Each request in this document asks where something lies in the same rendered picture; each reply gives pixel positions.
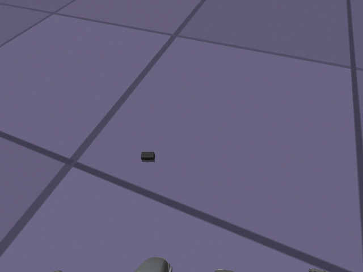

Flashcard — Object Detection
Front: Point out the small box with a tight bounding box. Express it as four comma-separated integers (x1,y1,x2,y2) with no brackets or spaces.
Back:
141,152,155,160

